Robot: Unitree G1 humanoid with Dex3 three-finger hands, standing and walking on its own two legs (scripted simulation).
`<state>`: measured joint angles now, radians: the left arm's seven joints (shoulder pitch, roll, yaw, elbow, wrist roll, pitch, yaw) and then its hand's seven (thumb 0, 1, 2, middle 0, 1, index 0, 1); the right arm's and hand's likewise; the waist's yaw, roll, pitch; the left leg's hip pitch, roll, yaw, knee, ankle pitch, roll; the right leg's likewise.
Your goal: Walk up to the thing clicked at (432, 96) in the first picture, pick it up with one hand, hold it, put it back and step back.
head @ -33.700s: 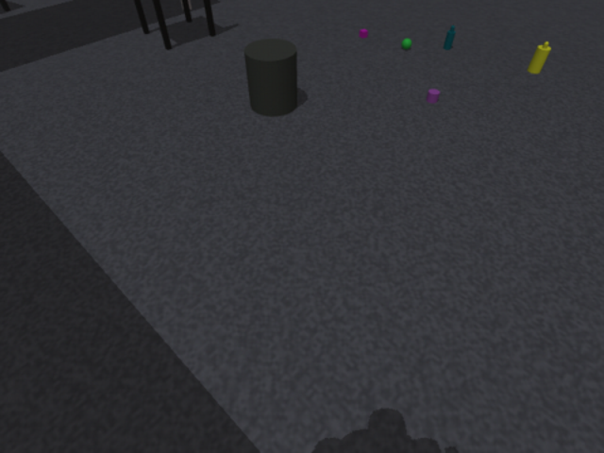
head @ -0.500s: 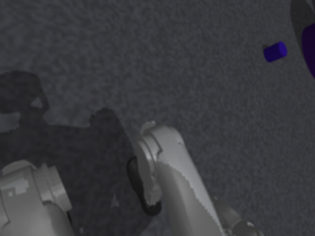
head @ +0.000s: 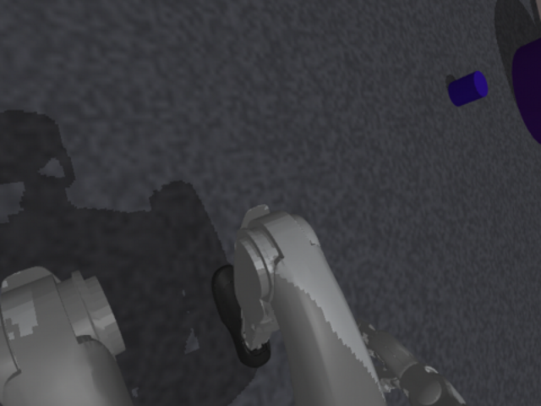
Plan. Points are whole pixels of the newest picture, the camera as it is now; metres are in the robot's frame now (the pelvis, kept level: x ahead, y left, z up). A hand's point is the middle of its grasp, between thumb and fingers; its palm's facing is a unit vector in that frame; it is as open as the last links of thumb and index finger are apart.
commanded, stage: rest palm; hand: left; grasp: from above
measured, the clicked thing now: out of the picture +0.44 +0.44 -0.27
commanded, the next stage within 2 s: none
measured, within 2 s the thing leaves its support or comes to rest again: neither
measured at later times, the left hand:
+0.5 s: hand out of the picture +0.42 +0.43 -0.23, palm faces -0.43 -0.19 -0.88, open 14.0 cm
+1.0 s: hand out of the picture +0.42 +0.43 -0.23, palm faces -0.43 -0.19 -0.88, open 13.8 cm
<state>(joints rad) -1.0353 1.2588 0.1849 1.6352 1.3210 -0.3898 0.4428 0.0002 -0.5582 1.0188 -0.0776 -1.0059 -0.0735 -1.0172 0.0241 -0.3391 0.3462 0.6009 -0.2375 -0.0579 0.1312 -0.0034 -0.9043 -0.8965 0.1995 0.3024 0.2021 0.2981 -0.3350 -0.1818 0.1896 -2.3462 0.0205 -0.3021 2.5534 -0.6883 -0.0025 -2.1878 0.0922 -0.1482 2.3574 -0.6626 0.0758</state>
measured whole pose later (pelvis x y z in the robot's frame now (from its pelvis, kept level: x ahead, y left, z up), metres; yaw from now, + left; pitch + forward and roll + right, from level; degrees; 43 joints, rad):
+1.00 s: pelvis +0.00 +0.00 +0.00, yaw -1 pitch +25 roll -17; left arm -1.03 1.28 0.19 1.64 1.32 -0.38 0.44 0.00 -0.48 0.97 -0.08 -1.06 -0.10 -1.05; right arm 0.02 -0.34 0.38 0.59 -0.25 -0.07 0.14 0.00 -0.90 -0.90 0.20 0.30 0.20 0.30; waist -0.34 -0.19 0.20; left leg -2.35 0.03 -0.31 2.57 -0.69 0.01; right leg -2.18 0.09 -0.16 2.36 -0.66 0.08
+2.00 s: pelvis +0.00 +0.01 +0.00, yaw -1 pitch +24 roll -17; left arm -1.02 1.26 0.20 1.63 1.32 -0.37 0.47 0.00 -0.44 0.93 -0.08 -1.06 -0.11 -1.04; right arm 0.02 -0.34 0.37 0.60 -0.26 -0.10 0.15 0.00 -0.89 -0.89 0.20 0.30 0.20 0.30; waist -0.33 -0.19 0.19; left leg -2.35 0.03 -0.31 2.58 -0.70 0.01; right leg -2.19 0.09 -0.16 2.37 -0.66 0.07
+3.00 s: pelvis +0.00 +0.00 +0.00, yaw -1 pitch +24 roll -17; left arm -0.99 1.25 0.21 1.61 1.31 -0.39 0.46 0.00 -0.41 0.91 -0.08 -1.06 -0.12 -1.03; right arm 0.03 -0.34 0.38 0.61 -0.26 -0.10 0.15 0.00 -0.89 -0.89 0.20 0.30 0.20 0.30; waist -0.34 -0.20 0.21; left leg -2.34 0.03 -0.31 2.58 -0.71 0.00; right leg -2.18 0.08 -0.16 2.37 -0.66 0.08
